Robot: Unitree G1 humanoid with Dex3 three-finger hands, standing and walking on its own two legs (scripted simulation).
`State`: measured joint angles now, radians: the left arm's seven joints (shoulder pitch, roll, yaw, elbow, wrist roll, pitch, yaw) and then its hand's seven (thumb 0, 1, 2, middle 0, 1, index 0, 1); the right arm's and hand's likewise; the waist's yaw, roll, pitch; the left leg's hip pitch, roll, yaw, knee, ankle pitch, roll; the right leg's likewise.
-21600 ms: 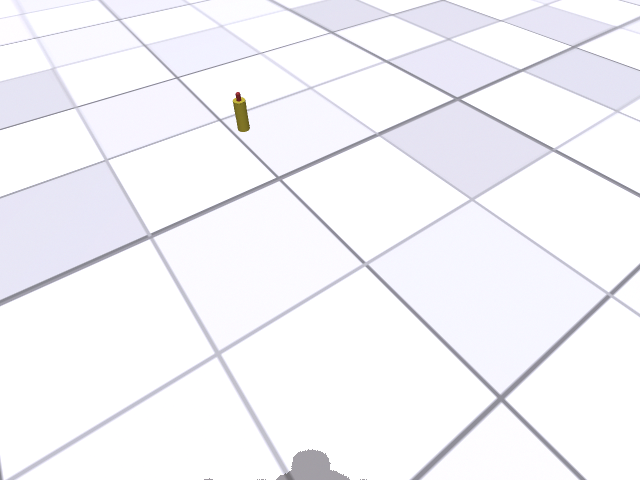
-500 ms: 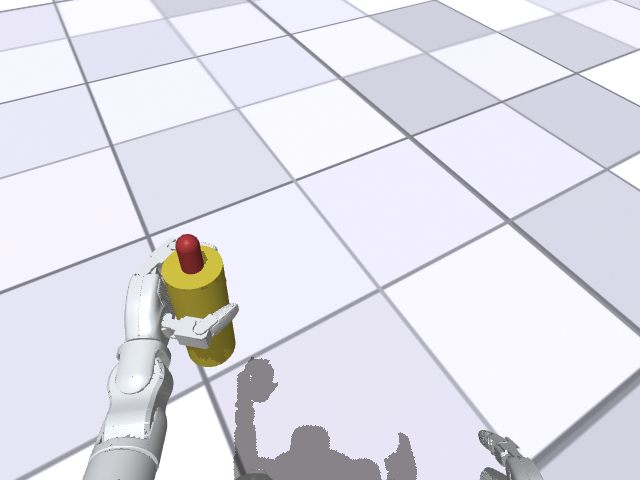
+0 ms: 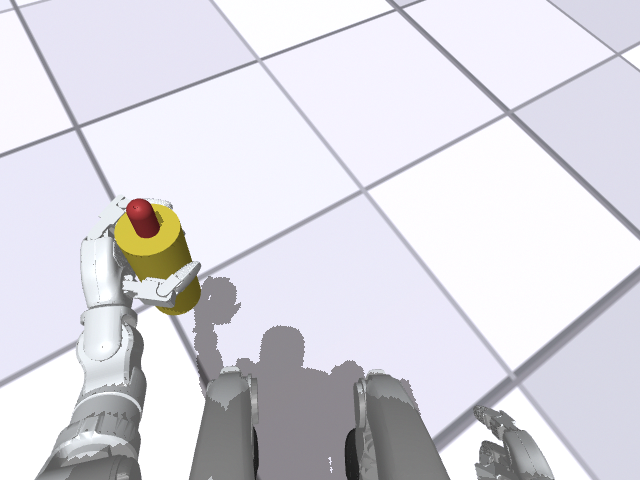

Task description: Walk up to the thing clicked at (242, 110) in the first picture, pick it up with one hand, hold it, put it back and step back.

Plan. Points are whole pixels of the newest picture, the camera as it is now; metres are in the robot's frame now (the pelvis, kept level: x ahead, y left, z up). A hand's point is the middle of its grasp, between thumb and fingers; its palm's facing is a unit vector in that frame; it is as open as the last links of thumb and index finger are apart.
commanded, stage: crouch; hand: left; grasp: from the side
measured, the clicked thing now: (160, 257) +0.39 +0.20 -0.02
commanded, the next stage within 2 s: lower in 1.16 s
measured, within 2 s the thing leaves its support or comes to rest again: neither
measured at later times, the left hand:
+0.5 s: hand (187, 299) +0.40 +0.21 -0.23, palm faces +0.19 -0.98 -0.03, open 9.9 cm
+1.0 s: hand (198, 306) +0.41 +0.22 -0.32, palm faces +0.17 -0.99 -0.03, open 9.9 cm
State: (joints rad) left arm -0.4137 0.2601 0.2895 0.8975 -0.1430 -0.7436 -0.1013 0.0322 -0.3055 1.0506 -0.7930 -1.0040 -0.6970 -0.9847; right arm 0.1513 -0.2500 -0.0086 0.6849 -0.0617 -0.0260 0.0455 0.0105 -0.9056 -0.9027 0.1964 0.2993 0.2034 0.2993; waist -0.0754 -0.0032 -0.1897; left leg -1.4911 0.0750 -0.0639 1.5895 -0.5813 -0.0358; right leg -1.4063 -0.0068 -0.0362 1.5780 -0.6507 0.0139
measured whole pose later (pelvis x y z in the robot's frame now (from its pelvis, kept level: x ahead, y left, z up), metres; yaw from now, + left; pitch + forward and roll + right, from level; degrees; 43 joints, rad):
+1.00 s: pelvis -0.04 +0.00 -0.26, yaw -6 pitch +27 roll -6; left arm -0.61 0.46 0.52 1.09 -0.11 -0.79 -0.18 0.03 -0.31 1.06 -0.80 -0.99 -0.70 -0.98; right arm 0.02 -0.28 0.11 0.75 -0.16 0.03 0.09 0.01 -0.92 -0.91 0.20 0.30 0.21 0.30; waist -0.14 -0.06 -0.01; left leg -2.26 0.06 -0.21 2.43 -0.65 -0.07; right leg -2.16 0.05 -0.08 2.40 -0.72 0.02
